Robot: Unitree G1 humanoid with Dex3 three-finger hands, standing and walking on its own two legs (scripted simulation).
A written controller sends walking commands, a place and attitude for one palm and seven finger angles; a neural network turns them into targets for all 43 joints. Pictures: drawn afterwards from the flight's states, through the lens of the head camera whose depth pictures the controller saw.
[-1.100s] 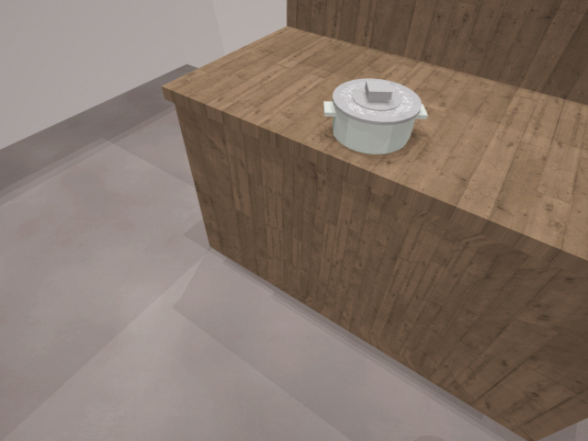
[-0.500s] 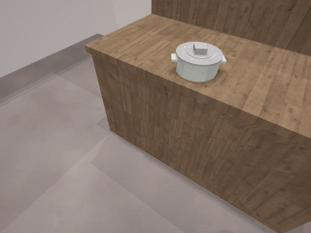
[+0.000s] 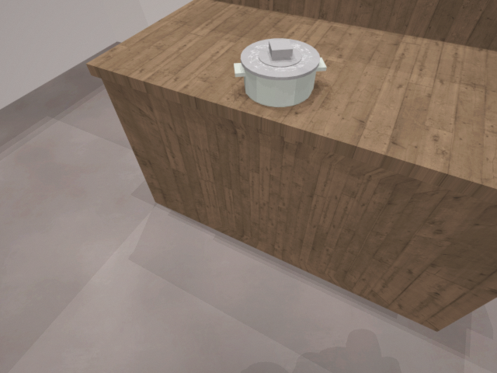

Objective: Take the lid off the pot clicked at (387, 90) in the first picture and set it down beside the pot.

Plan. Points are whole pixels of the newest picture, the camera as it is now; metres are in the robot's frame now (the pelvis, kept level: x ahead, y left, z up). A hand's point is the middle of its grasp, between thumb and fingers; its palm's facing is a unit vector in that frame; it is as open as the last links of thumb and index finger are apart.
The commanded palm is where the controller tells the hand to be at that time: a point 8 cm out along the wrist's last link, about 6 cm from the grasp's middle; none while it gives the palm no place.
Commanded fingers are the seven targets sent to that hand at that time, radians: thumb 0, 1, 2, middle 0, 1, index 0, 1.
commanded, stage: turn to face it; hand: left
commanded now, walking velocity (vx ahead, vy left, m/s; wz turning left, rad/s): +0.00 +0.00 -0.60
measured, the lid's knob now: (280, 48) +0.82 -0.02 +0.12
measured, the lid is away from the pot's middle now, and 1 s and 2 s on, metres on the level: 0.00 0.00 0.00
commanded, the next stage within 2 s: take the last steps up to it in 0.56 s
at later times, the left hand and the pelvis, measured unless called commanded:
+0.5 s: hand out of the picture +0.13 +0.18 -0.15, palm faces -0.23 -0.93 -0.29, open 7.4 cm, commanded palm none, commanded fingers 0.00 0.90 0.90 -0.20 -0.30 -0.20 -0.30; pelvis -0.01 -0.01 +0.00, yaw -16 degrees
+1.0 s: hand (197, 351) +0.18 +0.12 -0.15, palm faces -0.35 -0.92 -0.18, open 7.4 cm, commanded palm none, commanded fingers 0.00 0.90 0.90 -0.20 -0.30 -0.20 -0.30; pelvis +0.04 -0.02 +0.01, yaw -20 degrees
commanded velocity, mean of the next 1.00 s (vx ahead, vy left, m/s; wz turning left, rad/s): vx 0.11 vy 0.05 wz -0.22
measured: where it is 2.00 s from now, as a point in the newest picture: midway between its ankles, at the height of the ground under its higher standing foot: (258, 357)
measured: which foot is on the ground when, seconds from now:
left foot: down 0.00-0.46, up 0.48-0.72, down 0.74-1.00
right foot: down 0.00-0.20, up 0.22-0.44, down 0.46-0.76, up 0.78-0.98, down 1.00-1.00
